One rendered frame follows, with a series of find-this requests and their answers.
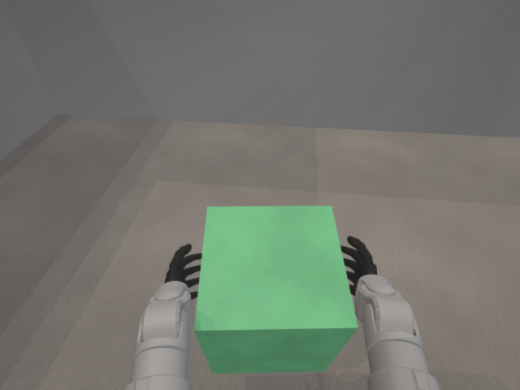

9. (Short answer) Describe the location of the right robot hand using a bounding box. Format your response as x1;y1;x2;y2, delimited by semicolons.
340;236;377;296

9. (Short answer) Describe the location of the robot left forearm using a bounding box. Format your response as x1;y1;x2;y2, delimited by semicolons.
123;281;194;390

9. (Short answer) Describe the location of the carton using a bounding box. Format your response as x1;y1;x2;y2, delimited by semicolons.
194;206;358;374

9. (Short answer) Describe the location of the left robot hand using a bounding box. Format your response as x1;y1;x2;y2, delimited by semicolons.
165;244;202;300

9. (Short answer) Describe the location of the robot right forearm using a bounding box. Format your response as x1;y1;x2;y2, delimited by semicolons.
355;275;440;390

